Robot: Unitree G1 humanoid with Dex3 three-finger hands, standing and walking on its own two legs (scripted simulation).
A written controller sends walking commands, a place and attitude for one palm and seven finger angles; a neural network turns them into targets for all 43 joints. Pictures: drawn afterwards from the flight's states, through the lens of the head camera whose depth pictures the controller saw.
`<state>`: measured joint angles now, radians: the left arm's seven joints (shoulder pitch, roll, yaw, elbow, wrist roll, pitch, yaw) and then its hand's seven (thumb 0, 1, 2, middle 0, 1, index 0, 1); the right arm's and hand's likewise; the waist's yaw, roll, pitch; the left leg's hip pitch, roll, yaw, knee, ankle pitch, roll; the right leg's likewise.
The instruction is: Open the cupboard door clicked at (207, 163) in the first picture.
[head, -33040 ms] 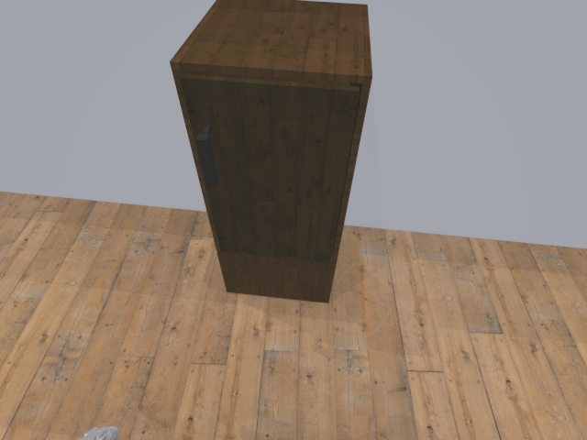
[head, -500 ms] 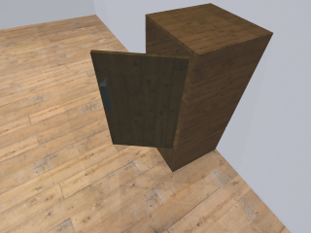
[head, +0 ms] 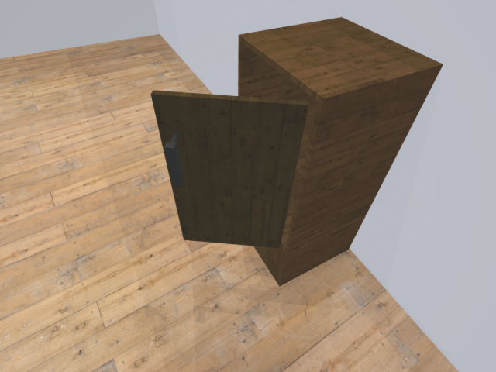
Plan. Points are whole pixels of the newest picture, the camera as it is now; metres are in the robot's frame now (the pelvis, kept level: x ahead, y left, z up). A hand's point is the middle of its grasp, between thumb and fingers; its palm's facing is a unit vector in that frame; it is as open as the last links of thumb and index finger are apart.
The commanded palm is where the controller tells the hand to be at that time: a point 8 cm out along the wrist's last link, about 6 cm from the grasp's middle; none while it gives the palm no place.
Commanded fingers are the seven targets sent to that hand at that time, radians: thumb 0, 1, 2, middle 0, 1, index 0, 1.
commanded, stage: shuffle to correct the standing spot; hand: left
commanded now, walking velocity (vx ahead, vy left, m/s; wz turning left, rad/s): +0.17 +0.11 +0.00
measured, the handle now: (176, 160) +0.61 +0.23 -0.05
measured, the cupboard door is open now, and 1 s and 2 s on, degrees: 57 57 57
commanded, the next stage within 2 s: come to a stop and stand still in 0.08 s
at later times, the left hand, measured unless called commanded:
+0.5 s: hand out of the picture +0.14 +0.21 -0.18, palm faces +0.03 -0.97 -0.23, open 7.3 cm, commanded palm none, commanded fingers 0.00 0.90 0.90 -0.20 -0.30 -0.20 -0.30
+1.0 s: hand out of the picture +0.06 +0.22 -0.18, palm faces +0.05 -0.98 -0.20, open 7.3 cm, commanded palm none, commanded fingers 0.00 0.90 0.90 -0.20 -0.30 -0.20 -0.30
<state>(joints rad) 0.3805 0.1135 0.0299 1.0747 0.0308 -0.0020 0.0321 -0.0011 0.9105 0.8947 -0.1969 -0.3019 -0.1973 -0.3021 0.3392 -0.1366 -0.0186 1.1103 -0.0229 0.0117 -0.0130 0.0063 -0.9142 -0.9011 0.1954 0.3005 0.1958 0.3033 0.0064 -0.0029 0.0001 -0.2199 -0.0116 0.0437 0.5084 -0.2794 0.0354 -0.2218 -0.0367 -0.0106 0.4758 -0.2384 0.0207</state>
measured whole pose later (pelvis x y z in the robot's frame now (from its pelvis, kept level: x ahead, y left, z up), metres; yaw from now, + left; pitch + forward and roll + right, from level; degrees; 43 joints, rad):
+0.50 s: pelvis +0.08 +0.02 +0.00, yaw +0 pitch -1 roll +0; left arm 0.20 0.17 0.05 1.01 0.02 0.01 0.05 0.01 0.94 0.89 -0.20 -0.30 -0.20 -0.30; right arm 0.39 -0.06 -0.01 1.14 -0.01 -0.01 -0.05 0.01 -0.91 -0.90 0.20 0.30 0.20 0.30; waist -0.03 -0.01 0.08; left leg -0.08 -0.06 0.06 0.48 -0.37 0.06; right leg -0.29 -0.03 -0.05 0.55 -0.19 -0.01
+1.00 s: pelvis +0.05 +0.04 +0.00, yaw +0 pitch -1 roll +0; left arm 0.28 0.17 0.03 1.06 0.02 0.02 0.03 0.00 0.92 0.89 -0.20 -0.30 -0.20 -0.30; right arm 0.19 -0.16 -0.03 1.05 -0.01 0.00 -0.03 0.01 -0.93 -0.90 0.20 0.30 0.20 0.30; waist 0.01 -0.01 0.04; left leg -0.20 0.00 0.08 0.49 -0.26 0.03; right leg -0.20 -0.03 0.00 0.48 -0.26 0.02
